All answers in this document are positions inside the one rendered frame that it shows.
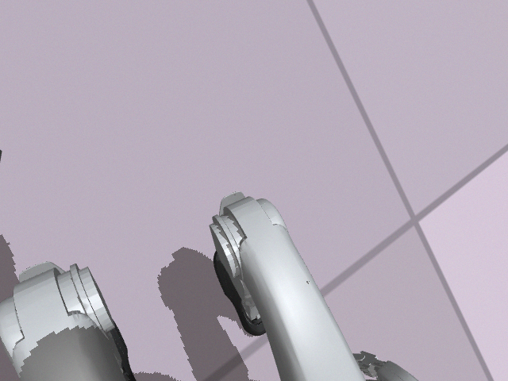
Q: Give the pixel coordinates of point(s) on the right robot hand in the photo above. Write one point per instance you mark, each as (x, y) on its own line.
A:
(384, 371)

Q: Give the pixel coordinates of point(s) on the right robot foot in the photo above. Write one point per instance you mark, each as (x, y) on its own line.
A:
(254, 327)

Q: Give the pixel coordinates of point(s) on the left robot foot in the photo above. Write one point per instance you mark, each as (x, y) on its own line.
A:
(123, 351)

